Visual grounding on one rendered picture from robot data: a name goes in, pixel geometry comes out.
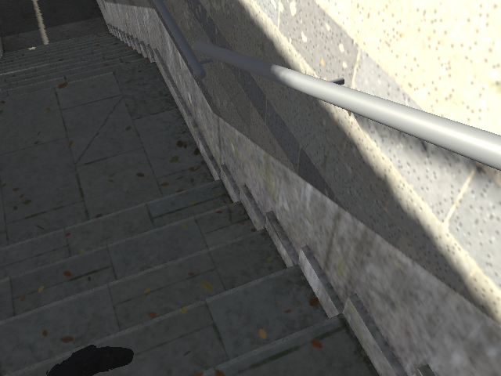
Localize left robot hand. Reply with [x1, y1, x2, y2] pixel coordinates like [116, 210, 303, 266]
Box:
[46, 345, 134, 376]

